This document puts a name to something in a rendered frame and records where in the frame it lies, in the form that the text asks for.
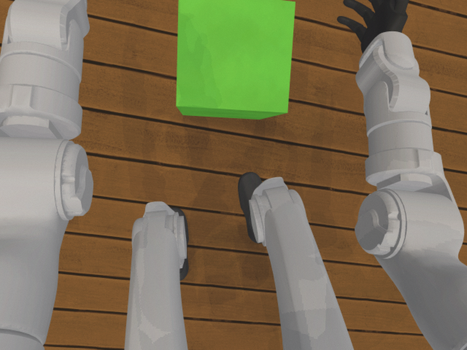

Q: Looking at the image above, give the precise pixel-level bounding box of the robot shin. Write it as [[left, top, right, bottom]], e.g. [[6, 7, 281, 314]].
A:
[[251, 177, 306, 213], [132, 201, 185, 268]]

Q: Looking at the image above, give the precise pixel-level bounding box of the robot right hand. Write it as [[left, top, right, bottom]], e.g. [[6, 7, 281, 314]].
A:
[[337, 0, 409, 53]]

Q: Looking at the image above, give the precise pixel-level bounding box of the robot left upper arm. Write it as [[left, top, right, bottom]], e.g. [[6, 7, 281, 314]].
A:
[[0, 137, 93, 350]]

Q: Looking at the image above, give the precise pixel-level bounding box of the robot right upper arm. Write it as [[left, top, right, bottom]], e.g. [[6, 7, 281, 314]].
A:
[[355, 188, 467, 350]]

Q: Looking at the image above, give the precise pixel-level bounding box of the left robot forearm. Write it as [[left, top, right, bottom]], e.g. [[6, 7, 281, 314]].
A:
[[0, 0, 90, 140]]

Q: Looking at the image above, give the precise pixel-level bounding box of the right robot shin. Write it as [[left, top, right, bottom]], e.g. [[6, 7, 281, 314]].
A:
[[251, 177, 306, 213]]

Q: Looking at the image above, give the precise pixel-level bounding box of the left robot shin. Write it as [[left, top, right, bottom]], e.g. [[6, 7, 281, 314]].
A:
[[132, 201, 185, 268]]

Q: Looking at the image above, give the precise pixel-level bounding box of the carton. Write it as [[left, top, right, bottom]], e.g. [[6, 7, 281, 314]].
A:
[[176, 0, 296, 120]]

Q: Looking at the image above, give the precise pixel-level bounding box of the right robot forearm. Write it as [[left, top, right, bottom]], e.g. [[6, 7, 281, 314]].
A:
[[355, 31, 464, 244]]

